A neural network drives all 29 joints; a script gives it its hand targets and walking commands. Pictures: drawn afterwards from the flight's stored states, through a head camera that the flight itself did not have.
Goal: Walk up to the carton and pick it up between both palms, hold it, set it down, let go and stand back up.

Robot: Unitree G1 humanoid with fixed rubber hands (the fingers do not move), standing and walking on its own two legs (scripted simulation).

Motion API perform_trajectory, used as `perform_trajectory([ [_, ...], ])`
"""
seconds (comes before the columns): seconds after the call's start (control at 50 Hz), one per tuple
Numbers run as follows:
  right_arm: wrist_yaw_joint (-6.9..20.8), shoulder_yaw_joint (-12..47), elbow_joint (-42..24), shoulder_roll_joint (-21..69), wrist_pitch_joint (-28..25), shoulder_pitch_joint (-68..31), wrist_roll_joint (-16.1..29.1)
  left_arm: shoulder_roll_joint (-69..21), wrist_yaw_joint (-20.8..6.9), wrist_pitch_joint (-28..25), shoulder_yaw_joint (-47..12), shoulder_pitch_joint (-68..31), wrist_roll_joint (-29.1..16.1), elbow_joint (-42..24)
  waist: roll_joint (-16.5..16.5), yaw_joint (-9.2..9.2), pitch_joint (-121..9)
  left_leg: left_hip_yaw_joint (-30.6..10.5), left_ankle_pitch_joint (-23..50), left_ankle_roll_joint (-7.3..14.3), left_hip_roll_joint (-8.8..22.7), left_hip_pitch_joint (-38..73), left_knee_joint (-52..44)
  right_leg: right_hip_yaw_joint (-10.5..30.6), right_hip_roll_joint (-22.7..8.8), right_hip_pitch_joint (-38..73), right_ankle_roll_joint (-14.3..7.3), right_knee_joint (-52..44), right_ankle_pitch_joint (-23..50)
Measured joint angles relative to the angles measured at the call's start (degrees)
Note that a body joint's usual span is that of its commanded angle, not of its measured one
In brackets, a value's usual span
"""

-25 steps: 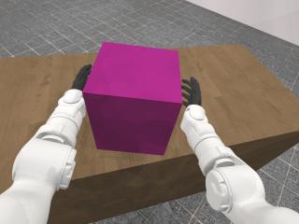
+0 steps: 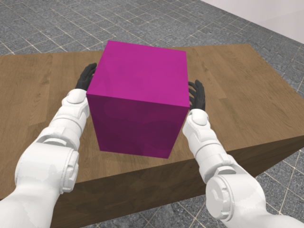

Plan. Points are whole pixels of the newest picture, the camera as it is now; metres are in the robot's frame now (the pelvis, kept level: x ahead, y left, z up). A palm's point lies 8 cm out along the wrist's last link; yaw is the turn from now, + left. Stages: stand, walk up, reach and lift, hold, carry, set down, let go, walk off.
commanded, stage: reach and lift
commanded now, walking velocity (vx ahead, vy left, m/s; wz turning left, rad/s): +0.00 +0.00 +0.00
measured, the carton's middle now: (140, 103) +0.46 -0.04 +0.06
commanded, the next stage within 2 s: none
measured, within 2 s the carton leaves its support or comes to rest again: neither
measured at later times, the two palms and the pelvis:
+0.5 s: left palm (82, 94) +0.48 +0.12 +0.09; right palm (193, 112) +0.39 -0.17 +0.08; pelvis +0.04 +0.02 +0.02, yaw +2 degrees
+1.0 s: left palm (82, 93) +0.49 +0.12 +0.09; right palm (193, 112) +0.39 -0.17 +0.08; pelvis +0.03 +0.00 +0.03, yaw +1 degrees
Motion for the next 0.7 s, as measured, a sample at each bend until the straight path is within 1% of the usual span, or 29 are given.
perform_trajectory([
  [0.1,0.6,-2.4,-0.8,0.8,-1.1,0.7,-2.7,-0.7,-0.3,-0.9,3.2,0.6,3.0,0.2,0.4,0.15,0.9,0.2,0.2,0.2,-0.3,1.7,-1.1,0.1,-0.3,1.6,0.2,-1.0,0.2],
  [0.16,2.1,-5.1,-1.8,1.7,-2.0,1.3,-6.0,-1.4,-0.5,-1.8,6.0,0.7,5.9,0.6,0.5,0.26,1.7,0.3,0.4,0.4,-0.5,3.1,-2.0,0.1,-0.5,3.1,0.4,-2.0,0.4],
  [0.2,4.2,-8.3,-2.6,2.7,-2.9,1.7,-9.9,-2.0,-0.8,-2.9,9.4,0.6,9.3,1.6,0.5,0.32,2.3,0.4,0.6,0.5,-0.7,4.3,-2.9,0.1,-0.7,4.2,0.5,-2.8,0.6],
  [0.22,5.8,-10.2,-3.1,3.5,-3.5,2.0,-12.5,-2.4,-0.9,-3.6,11.7,0.5,11.7,2.3,0.4,0.35,2.7,0.4,0.8,0.6,-0.8,5.0,-3.5,0.1,-0.8,5.0,0.5,-3.4,0.7],
  [0.24,6.7,-12.4,-3.8,4.1,-4.0,2.3,-15.1,-2.7,-1.1,-4.6,14.1,0.4,14.2,3.0,0.4,0.45,3.1,0.5,0.9,0.6,-0.8,6.0,-4.2,0.1,-0.9,6.0,0.6,-4.1,0.9],
  [0.28,7.7,-15.7,-5.2,5.3,-5.7,3.7,-19.6,-3.8,-1.2,-6.9,18.3,0.8,18.4,4.2,0.6,0.83,3.8,0.4,1.2,0.7,-1.0,7.9,-5.5,-0.1,-1.0,8.2,0.7,-5.9,1.3],
  [0.32,8.6,-17.4,-6.5,6.0,-7.7,5.5,-22.2,-4.9,-1.2,-9.1,21.0,1.9,20.6,4.7,1.1,1.12,4.3,0.3,1.4,0.8,-1.2,10.0,-6.8,-0.3,-1.2,10.6,0.8,-7.6,1.6],
  [0.4,9.3,-17.9,-7.2,6.6,-10.5,8.6,-23.0,-6.5,-1.4,-11.6,23.1,5.2,21.1,4.0,2.2,0.87,5.1,0.1,1.2,1.1,-1.6,14.0,-8.7,-0.7,-1.7,15.1,1.3,-10.1,1.6],
  [0.44,9.2,-17.3,-6.3,6.4,-11.4,9.6,-22.9,-6.8,-2.0,-11.8,23.3,6.5,21.0,4.0,2.6,0.61,5.3,0.0,1.0,1.2,-1.8,15.7,-9.2,-0.9,-1.8,16.9,1.4,-10.9,1.5],
  [0.5,9.3,-16.9,-4.4,6.0,-12.4,10.2,-22.7,-7.2,-1.7,-11.1,23.1,7.9,21.1,3.5,2.7,0.41,6.0,0.2,0.7,1.3,-1.8,18.0,-10.0,-0.9,-1.9,19.4,1.6,-12.2,1.4],
  [0.58,8.9,-16.4,-3.3,5.7,-14.5,11.5,-21.6,-7.7,-1.8,-11.2,22.7,8.9,21.4,2.5,2.2,1.2,6.0,0.8,0.6,1.3,-1.5,19.7,-11.1,-0.5,-1.6,21.0,1.5,-13.6,1.8],
  [0.7,8.3,-16.0,-2.4,5.5,-16.3,12.0,-20.2,-8.1,-2.0,-10.4,22.2,9.1,22.1,0.6,0.3,2.32,7.0,1.2,1.1,0.9,-1.0,21.3,-12.6,-0.3,-1.2,22.5,1.1,-15.1,2.4],
])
